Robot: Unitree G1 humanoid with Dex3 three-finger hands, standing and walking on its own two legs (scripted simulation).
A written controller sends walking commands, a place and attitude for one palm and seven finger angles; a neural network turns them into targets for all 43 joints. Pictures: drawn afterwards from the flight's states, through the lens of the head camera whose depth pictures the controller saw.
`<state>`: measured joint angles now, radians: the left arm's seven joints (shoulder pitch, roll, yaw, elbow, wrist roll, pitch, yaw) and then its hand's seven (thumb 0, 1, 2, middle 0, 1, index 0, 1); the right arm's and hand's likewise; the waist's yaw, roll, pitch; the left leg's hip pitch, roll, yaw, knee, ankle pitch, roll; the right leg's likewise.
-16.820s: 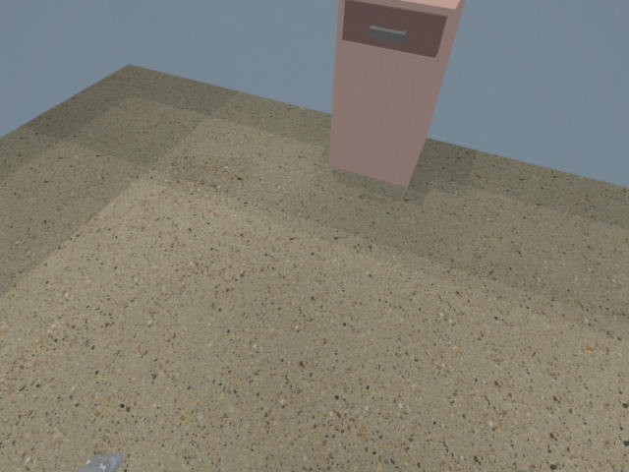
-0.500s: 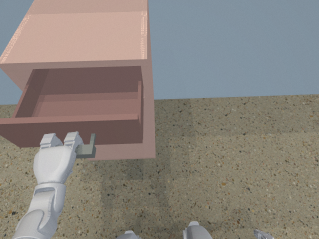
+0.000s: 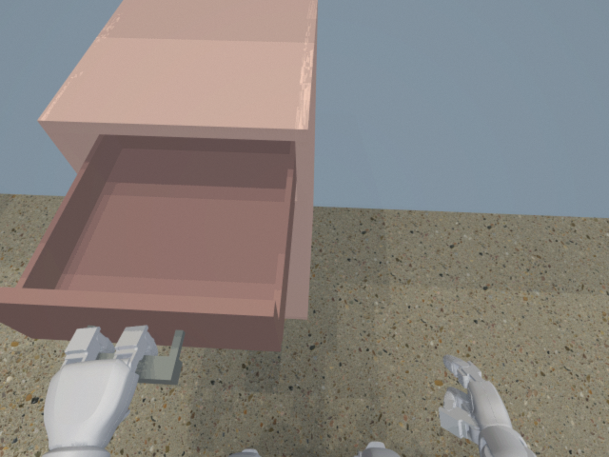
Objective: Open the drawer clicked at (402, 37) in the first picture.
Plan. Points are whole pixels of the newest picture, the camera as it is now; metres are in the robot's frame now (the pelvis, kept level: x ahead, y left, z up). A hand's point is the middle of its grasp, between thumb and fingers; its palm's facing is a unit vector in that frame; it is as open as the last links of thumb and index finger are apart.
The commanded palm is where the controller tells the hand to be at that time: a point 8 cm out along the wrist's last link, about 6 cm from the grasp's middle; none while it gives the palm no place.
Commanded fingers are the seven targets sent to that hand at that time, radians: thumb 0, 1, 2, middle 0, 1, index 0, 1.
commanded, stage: pull the drawer open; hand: left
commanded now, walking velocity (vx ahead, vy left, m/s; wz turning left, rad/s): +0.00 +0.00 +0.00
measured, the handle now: (129, 350) +0.24 +0.25 -0.01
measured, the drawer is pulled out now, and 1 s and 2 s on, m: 0.29 0.30 0.30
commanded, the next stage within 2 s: open the thumb to release the handle in 0.26 s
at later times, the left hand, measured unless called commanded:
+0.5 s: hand (114, 409) +0.18 +0.25 -0.03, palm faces +0.04 -0.03 -1.00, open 6.2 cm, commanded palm +0.15 +0.25 +0.02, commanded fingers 0.00 0.34 0.66 -0.36 -1.29 -0.36 -1.29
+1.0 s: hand (113, 411) +0.17 +0.25 -0.02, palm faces +0.02 -0.04 -1.00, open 13.4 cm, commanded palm +0.15 +0.25 +0.02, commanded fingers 0.00 -0.50 0.30 -0.30 -1.20 -0.30 -1.20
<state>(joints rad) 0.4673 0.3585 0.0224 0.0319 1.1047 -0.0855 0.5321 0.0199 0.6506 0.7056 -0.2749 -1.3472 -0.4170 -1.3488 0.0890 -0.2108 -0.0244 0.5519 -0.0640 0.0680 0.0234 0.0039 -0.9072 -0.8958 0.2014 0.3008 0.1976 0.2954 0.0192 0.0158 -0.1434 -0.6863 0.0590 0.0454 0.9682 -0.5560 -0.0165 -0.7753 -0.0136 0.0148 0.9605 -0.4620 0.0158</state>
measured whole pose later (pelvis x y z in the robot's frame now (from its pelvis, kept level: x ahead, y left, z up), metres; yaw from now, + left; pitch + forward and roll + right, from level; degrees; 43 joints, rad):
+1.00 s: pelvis -0.04 -0.01 -0.01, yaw +1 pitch +14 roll +1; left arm 0.32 0.36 0.04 0.15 1.09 -0.10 0.54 0.00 -0.43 0.33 -0.32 -1.19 -0.32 -1.21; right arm 0.12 -0.24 -0.05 0.62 -0.06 0.04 -0.04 0.01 -0.91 -0.90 0.20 0.30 0.20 0.30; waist 0.03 0.03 -0.14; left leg -0.76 0.04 0.01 1.03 -0.52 -0.03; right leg -0.84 -0.02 0.01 1.03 -0.43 0.00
